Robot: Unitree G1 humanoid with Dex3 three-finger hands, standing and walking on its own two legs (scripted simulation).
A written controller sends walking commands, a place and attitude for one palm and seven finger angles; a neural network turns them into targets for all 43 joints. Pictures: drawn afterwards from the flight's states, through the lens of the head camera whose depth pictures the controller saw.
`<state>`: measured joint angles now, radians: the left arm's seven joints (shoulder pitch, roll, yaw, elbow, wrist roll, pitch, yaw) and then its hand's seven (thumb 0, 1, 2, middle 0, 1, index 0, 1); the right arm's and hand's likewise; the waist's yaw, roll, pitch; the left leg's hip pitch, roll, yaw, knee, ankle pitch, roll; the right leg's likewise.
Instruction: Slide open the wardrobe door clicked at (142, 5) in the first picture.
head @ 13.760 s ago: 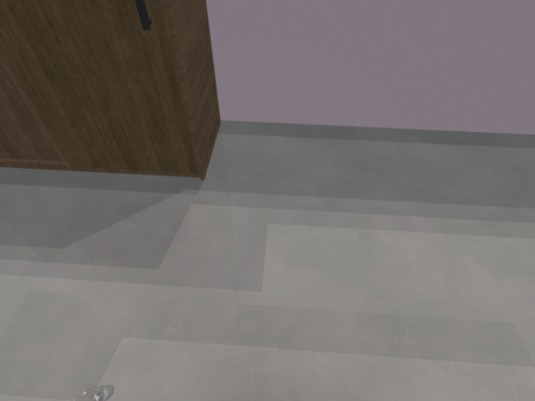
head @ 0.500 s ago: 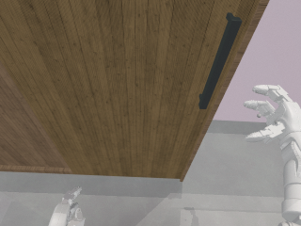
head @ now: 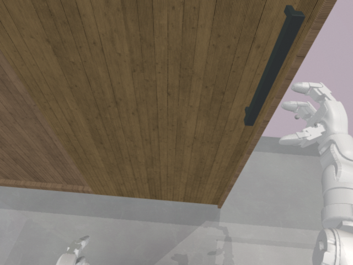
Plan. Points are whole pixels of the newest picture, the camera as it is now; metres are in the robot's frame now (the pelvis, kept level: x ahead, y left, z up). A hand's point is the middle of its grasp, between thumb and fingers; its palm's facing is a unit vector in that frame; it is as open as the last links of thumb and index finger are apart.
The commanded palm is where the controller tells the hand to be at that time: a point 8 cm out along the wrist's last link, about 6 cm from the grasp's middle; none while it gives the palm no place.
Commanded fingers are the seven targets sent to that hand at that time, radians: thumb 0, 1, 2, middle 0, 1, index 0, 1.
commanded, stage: move the hooked fingers beside the handle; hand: right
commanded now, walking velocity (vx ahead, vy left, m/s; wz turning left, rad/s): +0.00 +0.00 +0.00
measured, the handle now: (265, 75) +0.51 -0.15 +0.18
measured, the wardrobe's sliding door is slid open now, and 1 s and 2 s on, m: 0.00 0.00 0.00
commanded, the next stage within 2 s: feel for the door with the fingertips in 1.10 s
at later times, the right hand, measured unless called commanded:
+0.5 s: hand (284, 104) +0.46 -0.20 +0.14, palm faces -0.02 +1.00 +0.01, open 14.0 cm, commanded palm +0.42 -0.26 +0.14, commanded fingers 0.00 0.50 -0.30 0.30 1.20 0.30 1.20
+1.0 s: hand (289, 109) +0.45 -0.21 +0.14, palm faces -0.02 +1.00 +0.01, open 14.0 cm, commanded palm +0.42 -0.26 +0.14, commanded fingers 0.00 0.50 -0.30 0.30 1.20 0.30 1.20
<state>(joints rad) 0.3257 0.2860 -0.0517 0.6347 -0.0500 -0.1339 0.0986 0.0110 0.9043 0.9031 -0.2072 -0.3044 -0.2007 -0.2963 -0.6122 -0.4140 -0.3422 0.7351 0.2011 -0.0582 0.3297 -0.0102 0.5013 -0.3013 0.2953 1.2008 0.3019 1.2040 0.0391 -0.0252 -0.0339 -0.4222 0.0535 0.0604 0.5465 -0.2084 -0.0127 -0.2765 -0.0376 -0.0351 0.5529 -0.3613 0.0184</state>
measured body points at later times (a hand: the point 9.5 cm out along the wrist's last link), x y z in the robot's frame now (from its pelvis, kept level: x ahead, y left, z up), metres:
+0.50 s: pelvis +0.00 +0.00 -0.01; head +0.05 +0.00 +0.44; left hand +0.05 +0.26 -0.12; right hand +0.46 -0.25 +0.14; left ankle +0.04 +0.13 -0.73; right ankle -0.05 -0.13 -0.73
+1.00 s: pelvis +0.00 -0.01 -0.01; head +0.04 +0.00 +0.44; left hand +0.09 +0.26 -0.11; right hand +0.44 -0.26 +0.14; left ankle +0.04 +0.13 -0.73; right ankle -0.05 -0.13 -0.73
